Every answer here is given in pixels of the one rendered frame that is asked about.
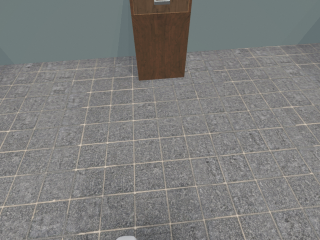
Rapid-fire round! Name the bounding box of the cabinet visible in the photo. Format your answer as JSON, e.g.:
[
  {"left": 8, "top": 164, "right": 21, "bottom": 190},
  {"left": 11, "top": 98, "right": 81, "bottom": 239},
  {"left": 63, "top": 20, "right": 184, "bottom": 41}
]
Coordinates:
[{"left": 129, "top": 0, "right": 192, "bottom": 81}]

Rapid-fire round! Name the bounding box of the drawer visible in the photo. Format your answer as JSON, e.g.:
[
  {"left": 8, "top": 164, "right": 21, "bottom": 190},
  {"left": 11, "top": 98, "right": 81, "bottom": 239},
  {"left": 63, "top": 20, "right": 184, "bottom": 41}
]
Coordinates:
[{"left": 133, "top": 0, "right": 189, "bottom": 15}]

